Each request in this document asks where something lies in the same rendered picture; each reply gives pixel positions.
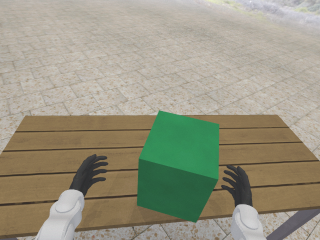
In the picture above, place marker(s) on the right robot hand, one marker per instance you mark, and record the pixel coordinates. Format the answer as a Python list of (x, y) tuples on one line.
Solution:
[(242, 190)]

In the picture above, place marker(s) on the left robot hand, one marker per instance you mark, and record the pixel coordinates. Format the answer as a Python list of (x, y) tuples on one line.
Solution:
[(83, 179)]

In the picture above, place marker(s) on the carton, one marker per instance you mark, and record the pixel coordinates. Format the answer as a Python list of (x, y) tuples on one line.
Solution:
[(178, 167)]

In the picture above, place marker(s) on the robot right forearm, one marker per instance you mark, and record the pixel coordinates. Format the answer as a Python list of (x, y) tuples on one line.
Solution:
[(245, 224)]

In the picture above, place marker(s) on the robot left forearm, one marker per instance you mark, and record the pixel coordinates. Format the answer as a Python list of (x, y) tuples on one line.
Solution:
[(65, 215)]

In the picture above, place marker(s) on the table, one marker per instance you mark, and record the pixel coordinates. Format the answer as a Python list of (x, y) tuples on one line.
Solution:
[(45, 152)]

